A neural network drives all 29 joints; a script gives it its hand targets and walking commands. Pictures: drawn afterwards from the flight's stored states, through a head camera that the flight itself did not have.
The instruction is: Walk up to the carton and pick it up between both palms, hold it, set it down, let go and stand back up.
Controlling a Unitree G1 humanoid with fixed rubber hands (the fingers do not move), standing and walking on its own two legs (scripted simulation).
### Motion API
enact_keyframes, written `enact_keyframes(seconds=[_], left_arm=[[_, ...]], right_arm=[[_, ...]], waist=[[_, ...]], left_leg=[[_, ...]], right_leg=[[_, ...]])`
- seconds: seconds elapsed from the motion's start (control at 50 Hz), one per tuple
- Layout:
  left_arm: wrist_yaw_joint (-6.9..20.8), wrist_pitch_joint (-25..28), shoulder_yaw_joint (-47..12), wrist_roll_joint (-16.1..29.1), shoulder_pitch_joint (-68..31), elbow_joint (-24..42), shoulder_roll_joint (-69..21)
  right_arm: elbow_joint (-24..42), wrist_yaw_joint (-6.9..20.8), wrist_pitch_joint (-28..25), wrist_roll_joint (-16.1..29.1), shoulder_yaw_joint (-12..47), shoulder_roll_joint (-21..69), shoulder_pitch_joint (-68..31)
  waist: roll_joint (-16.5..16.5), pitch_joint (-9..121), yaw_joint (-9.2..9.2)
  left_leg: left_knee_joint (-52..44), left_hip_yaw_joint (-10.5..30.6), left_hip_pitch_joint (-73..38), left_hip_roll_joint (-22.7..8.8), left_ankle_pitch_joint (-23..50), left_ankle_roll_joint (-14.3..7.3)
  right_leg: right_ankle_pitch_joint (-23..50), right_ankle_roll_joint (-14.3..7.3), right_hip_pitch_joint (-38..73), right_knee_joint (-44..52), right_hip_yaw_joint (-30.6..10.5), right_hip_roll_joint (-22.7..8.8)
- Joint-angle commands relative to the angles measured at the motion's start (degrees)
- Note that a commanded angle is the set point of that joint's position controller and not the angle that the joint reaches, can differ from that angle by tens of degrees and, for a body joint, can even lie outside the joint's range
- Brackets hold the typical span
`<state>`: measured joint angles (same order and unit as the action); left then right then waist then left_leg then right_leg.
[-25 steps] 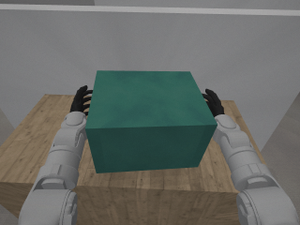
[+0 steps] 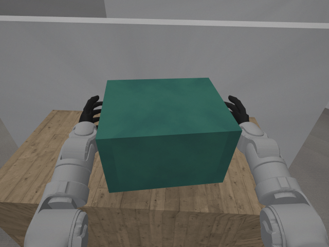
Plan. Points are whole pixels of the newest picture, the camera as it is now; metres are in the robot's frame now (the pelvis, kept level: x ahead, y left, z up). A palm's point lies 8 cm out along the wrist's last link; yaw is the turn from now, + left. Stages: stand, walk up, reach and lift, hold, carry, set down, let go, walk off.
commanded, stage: reach and lift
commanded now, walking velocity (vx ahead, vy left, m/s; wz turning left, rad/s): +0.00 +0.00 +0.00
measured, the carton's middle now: (163, 129) +0.39 +0.04 +0.14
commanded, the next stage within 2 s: hold in 0.76 s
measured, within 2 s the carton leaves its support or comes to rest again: neither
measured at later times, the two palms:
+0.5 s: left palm (84, 120) +0.36 +0.23 +0.19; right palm (240, 119) +0.38 -0.15 +0.19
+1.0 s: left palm (78, 116) +0.34 +0.23 +0.21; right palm (242, 115) +0.37 -0.14 +0.21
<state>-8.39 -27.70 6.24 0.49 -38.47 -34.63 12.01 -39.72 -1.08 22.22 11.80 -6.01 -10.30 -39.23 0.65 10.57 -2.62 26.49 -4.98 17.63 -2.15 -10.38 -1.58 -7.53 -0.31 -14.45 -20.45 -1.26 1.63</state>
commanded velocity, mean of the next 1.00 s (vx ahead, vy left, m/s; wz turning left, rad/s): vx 0.00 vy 0.00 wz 0.00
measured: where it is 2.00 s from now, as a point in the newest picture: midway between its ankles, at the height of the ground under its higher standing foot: outside the picture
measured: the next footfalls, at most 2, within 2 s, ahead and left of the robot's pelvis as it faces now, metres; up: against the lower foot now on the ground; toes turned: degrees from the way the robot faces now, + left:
none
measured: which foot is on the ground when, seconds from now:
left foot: down 0.00-1.00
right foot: down 0.00-1.00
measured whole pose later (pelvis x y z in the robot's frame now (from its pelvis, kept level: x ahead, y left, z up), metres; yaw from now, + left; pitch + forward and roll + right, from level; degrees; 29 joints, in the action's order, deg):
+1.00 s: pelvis -0.01 +0.01 +0.00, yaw +0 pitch -2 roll -2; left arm -6.7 -37.3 7.2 -1.9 -40.0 -27.7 12.0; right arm -34.5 -1.4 29.1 11.7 -8.1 -10.3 -40.5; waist 0.7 10.6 -2.4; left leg 26.1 -5.0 14.4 -2.1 -10.3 -2.0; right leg -6.4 0.1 -10.4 -18.2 -1.3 1.6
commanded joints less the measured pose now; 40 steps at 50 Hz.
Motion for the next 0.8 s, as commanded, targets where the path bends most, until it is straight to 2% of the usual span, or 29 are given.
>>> enact_keyframes(seconds=[0.0, 0.06, 0.08, 0.1, 0.12, 0.14, 0.18, 0.2, 0.22, 0.26, 0.28, 0.3, 0.32, 0.34, 0.36, 0.4, 0.42, 0.44, 0.46, 0.5, 0.52, 0.54, 0.58, 0.6, 0.64, 0.66, 0.68, 0.74, 0.78], left_arm=[[12.9, 0.9, -20.6, 8.6, -46.4, 20.8, -46.5], [12.6, 0.9, -20.9, 9.1, -47.3, 23.4, -46.0], [12.3, 0.8, -21.8, 9.9, -47.4, 24.9, -46.1], [12.2, 0.7, -22.7, 10.2, -48.6, 25.8, -46.1], [12.1, 0.2, -22.2, 9.4, -47.9, 24.4, -45.4], [12.2, -0.6, -22.2, 9.2, -46.7, 22.7, -45.7], [12.7, -1.7, -20.7, 8.2, -45.1, 20.8, -44.8], [12.8, -1.7, -20.7, 8.3, -44.4, 22.7, -45.0], [12.8, -1.8, -21.2, 8.5, -45.4, 24.0, -45.0], [13.0, -2.0, -20.2, 8.0, -44.9, 22.4, -43.9], [13.1, -2.1, -21.5, 9.2, -45.8, 24.0, -45.0], [13.2, -2.2, -20.9, 9.1, -47.5, 23.4, -44.3], [13.3, -2.3, -21.7, 9.9, -46.8, 23.5, -45.7], [13.5, -2.4, -20.5, 9.0, -47.6, 23.3, -44.1], [13.5, -2.8, -21.2, 9.3, -46.9, 22.4, -45.1], [13.3, -2.5, -21.2, 8.9, -50.3, 24.0, -44.4], [13.1, -2.7, -22.5, 9.6, -49.2, 25.0, -45.7], [13.1, -2.3, -22.1, 9.8, -50.5, 24.6, -45.1], [13.3, -2.9, -21.4, 9.3, -48.6, 22.5, -44.6], [13.4, -3.2, -21.7, 9.3, -49.0, 23.4, -45.0], [13.8, -3.7, -20.2, 8.8, -47.8, 23.1, -44.4], [14.0, -4.0, -20.0, 8.6, -46.9, 21.8, -44.0], [14.0, -3.9, -20.6, 9.0, -47.7, 23.9, -44.0], [14.2, -4.0, -21.0, 9.8, -46.1, 24.4, -44.7], [14.0, -4.2, -21.1, 9.3, -48.1, 27.6, -43.9], [14.1, -4.3, -20.9, 9.1, -48.4, 27.3, -44.0], [14.1, -4.2, -20.7, 9.5, -49.0, 27.8, -43.5], [14.7, -5.4, -20.2, 8.5, -48.4, 24.5, -43.6], [15.0, -5.9, -19.9, 8.2, -46.0, 24.6, -43.8]], right_arm=[[21.3, 6.3, -4.0, 3.0, 14.1, 30.8, -51.6], [22.8, 6.3, -3.6, 4.6, 16.1, 31.7, -51.9], [23.5, 6.1, -3.3, 4.8, 15.9, 31.0, -50.2], [23.5, 6.0, -3.2, 4.9, 16.0, 30.7, -51.2], [23.6, 5.9, -3.2, 5.0, 16.3, 31.1, -51.8], [22.4, 6.1, -2.7, 4.6, 14.9, 29.2, -50.9], [21.5, 5.9, -2.2, 4.3, 14.3, 28.6, -50.8], [23.8, 5.8, -2.3, 4.9, 15.4, 29.4, -51.2], [23.0, 5.7, -1.9, 4.9, 15.3, 29.4, -50.5], [23.3, 5.5, -1.6, 5.7, 15.9, 29.8, -51.4], [24.9, 5.4, -1.6, 5.2, 14.9, 29.3, -51.5], [24.3, 5.6, -1.5, 4.9, 15.0, 30.1, -53.5], [23.5, 5.4, -1.1, 4.5, 14.2, 29.5, -51.3], [22.5, 5.4, -1.0, 4.7, 14.7, 29.8, -52.1], [22.6, 5.4, -0.6, 4.4, 13.7, 28.6, -51.6], [20.8, 5.7, -0.6, 4.2, 13.0, 28.6, -52.0], [23.9, 5.8, -0.9, 5.1, 14.4, 29.9, -53.2], [23.0, 5.9, -0.8, 4.6, 13.9, 29.5, -53.3], [22.6, 5.8, -0.5, 4.7, 13.9, 29.6, -52.8], [20.7, 5.7, -0.1, 4.0, 12.6, 28.9, -51.5], [19.7, 5.6, 0.5, 4.2, 12.9, 28.2, -50.6], [22.4, 5.4, 0.2, 4.0, 13.5, 29.6, -52.8], [21.8, 5.2, 0.7, 4.2, 13.4, 29.5, -51.0], [24.9, 5.0, 0.5, 5.0, 14.5, 29.7, -52.1], [22.6, 5.2, 1.4, 5.3, 13.9, 29.0, -49.0], [23.1, 5.0, 1.2, 5.6, 14.1, 29.4, -50.7], [25.5, 5.1, 1.2, 6.1, 15.0, 30.4, -52.6], [21.2, 5.1, 2.1, 4.5, 12.7, 28.3, -50.8], [23.5, 4.9, 2.2, 4.6, 13.0, 28.9, -50.9]], waist=[[2.7, 19.2, 9.21], [3.1, 21.6, 8.33], [3.1, 23.2, 9.51], [4.2, 22.7, 9.91], [3.9, 22.4, 9.11], [4.3, 20.7, 10.05], [2.9, 19.0, 10.07], [2.6, 21.1, 9.63], [3.3, 20.2, 10.07], [2.4, 19.5, 9.54], [2.7, 20.1, 10.78], [1.8, 19.7, 9.89], [2.2, 19.5, 11.87], [2.3, 19.4, 10.59], [2.9, 18.9, 11.79], [4.2, 18.4, 11.45], [4.2, 21.0, 11.20], [3.3, 20.2, 11.15], [3.1, 18.5, 11.34], [4.2, 18.5, 12.07], [3.5, 16.4, 11.92], [1.9, 17.2, 11.53], [2.8, 17.1, 12.02], [1.9, 18.7, 11.71], [3.7, 18.5, 12.67], [3.6, 18.5, 12.37], [2.1, 19.9, 11.38], [3.5, 15.2, 13.17], [2.7, 15.4, 12.90]], left_leg=[[-9.1, 8.4, -14.0, 2.0, 10.2, 4.5], [-7.7, 8.6, -15.5, 2.1, 15.5, 4.6], [-7.1, 8.9, -16.8, 2.1, 17.5, 5.1], [-7.0, 8.8, -16.6, 2.2, 17.0, 5.5], [-7.1, 8.7, -16.7, 2.3, 17.1, 5.1], [-7.5, 8.8, -16.9, 1.9, 15.4, 5.4], [-8.3, 8.8, -16.0, 2.0, 13.5, 4.9], [-7.8, 8.3, -16.4, 2.3, 15.5, 4.7], [-8.0, 8.6, -16.0, 2.1, 15.9, 5.0], [-7.9, 8.1, -14.6, 2.8, 14.2, 4.4], [-8.0, 8.5, -14.9, 2.3, 15.3, 4.9], [-8.4, 8.2, -14.0, 2.6, 13.2, 4.3], [-8.6, 8.4, -14.0, 2.3, 13.4, 4.9], [-8.5, 8.0, -14.1, 2.7, 13.7, 4.6], [-8.5, 8.7, -15.1, 2.0, 14.0, 5.0], [-8.8, 8.8, -14.6, 2.1, 12.4, 5.4], [-8.3, 8.9, -15.4, 2.0, 14.7, 5.4], [-8.6, 8.5, -14.8, 2.1, 12.0, 5.2], [-9.0, 8.3, -13.5, 2.3, 10.7, 4.9], [-9.4, 8.5, -14.4, 1.8, 11.5, 5.4], [-9.7, 8.2, -13.5, 1.9, 11.3, 4.9], [-9.6, 7.9, -12.3, 2.6, 10.3, 4.1], [-9.5, 7.9, -12.8, 2.4, 11.3, 4.7], [-9.1, 8.1, -13.1, 2.4, 13.5, 4.5], [-8.9, 8.3, -14.7, 2.3, 14.3, 5.4], [-8.8, 8.2, -13.9, 2.6, 14.1, 5.2], [-8.8, 8.1, -13.6, 2.6, 13.3, 4.4], [-10.2, 8.5, -12.5, 2.2, 8.8, 4.9], [-10.2, 8.1, -11.7, 2.4, 10.4, 4.4]], right_leg=[[6.5, -2.4, 8.7, 5.0, 0.8, 1.2], [10.8, -2.1, 9.7, 4.4, 0.5, 1.5], [12.4, -2.0, 9.8, 4.1, 0.7, 1.7], [11.4, -2.0, 9.4, 4.2, 0.8, 1.7], [11.5, -2.1, 9.6, 4.4, 0.7, 1.7], [10.0, -2.3, 8.6, 4.7, 0.8, 1.9], [9.2, -2.1, 9.6, 5.4, 0.6, 1.5], [11.5, -1.8, 10.7, 4.9, 0.8, 1.6], [11.7, -1.9, 10.7, 4.9, 0.6, 1.6], [11.6, -1.6, 11.7, 4.9, 0.4, 1.4], [12.8, -1.7, 11.7, 4.4, 0.7, 1.6], [11.2, -1.5, 11.3, 4.9, 0.5, 1.3], [11.8, -1.7, 12.0, 4.7, 0.6, 1.4], [11.7, -1.6, 11.8, 4.8, 0.5, 1.3], [11.7, -2.0, 11.1, 4.8, 0.5, 1.5], [9.2, -2.3, 10.3, 5.0, 0.5, 1.4], [11.5, -2.3, 11.1, 4.6, 0.7, 1.5], [9.4, -2.3, 10.5, 5.0, 0.6, 1.5], [9.7, -2.2, 11.1, 5.0, 0.5, 1.3], [9.6, -2.4, 10.7, 5.1, 0.5, 1.2], [9.7, -2.5, 11.1, 5.4, 0.3, 1.2], [10.3, -1.9, 12.9, 5.5, 0.2, 1.0], [11.4, -2.1, 12.9, 5.2, 0.1, 1.0], [13.5, -1.9, 13.8, 4.9, 0.0, 1.3], [12.8, -2.3, 13.3, 4.8, 0.1, 1.5], [13.2, -2.1, 13.6, 4.9, 0.1, 1.4], [12.8, -2.0, 13.9, 5.0, 0.0, 1.4], [9.2, -2.3, 12.6, 5.5, -0.2, 1.0], [11.6, -2.3, 14.8, 5.4, -0.2, 0.9]])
